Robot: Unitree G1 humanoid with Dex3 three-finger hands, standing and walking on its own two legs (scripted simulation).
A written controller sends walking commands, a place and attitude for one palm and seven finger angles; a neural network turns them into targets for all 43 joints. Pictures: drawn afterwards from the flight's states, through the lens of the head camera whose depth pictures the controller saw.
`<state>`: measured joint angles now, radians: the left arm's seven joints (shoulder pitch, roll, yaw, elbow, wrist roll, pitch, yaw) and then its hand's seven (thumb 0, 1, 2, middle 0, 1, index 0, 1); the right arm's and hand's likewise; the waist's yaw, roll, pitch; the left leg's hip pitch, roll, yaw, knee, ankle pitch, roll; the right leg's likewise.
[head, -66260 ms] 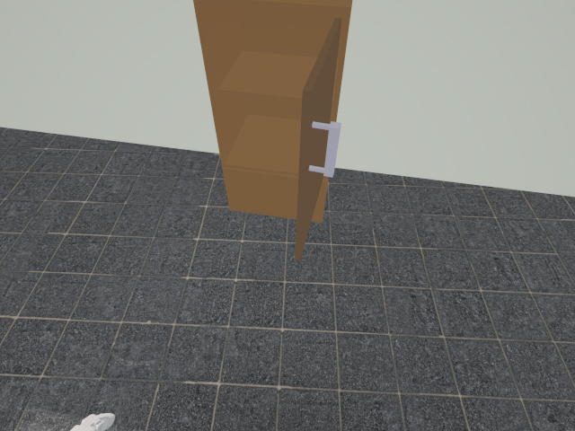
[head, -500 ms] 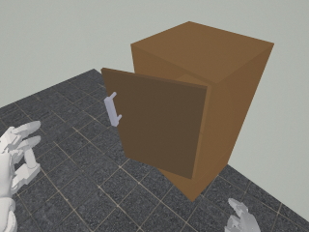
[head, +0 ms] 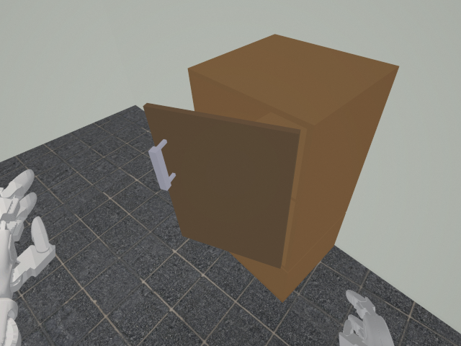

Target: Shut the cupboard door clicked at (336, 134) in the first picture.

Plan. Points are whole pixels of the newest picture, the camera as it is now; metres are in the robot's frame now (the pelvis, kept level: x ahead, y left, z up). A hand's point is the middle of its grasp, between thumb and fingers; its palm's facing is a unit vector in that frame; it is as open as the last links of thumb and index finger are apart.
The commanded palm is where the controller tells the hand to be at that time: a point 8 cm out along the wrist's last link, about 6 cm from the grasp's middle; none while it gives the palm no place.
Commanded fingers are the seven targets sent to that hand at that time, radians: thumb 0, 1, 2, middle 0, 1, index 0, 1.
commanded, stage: step back with the hand held close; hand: left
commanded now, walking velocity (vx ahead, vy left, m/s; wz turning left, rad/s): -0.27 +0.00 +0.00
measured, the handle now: (164, 164) +0.59 +0.27 -0.05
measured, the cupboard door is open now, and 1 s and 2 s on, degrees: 25 25 25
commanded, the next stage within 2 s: stop stepping back and stand still in 1.40 s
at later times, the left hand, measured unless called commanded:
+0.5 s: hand (8, 274) +0.15 +0.30 +0.16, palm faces +0.37 -0.78 -0.50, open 7.4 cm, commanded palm +0.09 +0.34 +0.18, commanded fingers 0.00 0.90 0.90 -0.20 -0.30 -0.20 -0.30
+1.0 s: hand out of the picture +0.06 +0.31 +0.17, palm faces +0.47 -0.78 -0.42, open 7.5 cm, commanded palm -0.01 +0.35 +0.18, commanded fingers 0.00 0.90 0.90 -0.20 -0.30 -0.20 -0.30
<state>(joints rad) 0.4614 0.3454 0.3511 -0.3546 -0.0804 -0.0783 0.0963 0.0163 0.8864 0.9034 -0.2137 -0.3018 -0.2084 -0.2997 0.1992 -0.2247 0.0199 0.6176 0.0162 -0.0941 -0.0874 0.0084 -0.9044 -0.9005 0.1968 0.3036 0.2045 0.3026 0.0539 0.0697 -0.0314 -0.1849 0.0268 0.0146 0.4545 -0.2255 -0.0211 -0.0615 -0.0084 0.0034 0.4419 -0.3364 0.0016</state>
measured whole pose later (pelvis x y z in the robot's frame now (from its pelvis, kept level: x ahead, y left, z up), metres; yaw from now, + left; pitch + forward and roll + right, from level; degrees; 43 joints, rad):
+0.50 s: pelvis -0.05 +0.04 +0.00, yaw +0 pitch +1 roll -1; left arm 0.55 0.44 0.41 -0.43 -0.08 -0.15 0.12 0.02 0.89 0.90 -0.21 -0.30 -0.21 -0.30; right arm 0.20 -0.23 0.00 0.55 0.02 0.03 -0.09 0.01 -0.90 -0.90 0.20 0.30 0.21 0.30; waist -0.01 0.05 -0.01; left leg -0.34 0.01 0.03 0.46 -0.14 0.03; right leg -0.21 -0.03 0.02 0.44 -0.24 0.05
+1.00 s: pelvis -0.13 +0.04 -0.01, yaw +3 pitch -1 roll -4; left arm 0.50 0.43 0.42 -0.46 -0.05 -0.25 0.17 0.02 0.88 0.90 -0.21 -0.30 -0.21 -0.30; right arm 0.23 -0.22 0.00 0.62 0.00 -0.09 -0.09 0.01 -0.90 -0.90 0.20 0.30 0.21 0.30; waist -0.03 0.04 0.01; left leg -0.47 0.03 -0.02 0.54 -0.12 0.04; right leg -0.33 0.04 0.02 0.55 -0.28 0.03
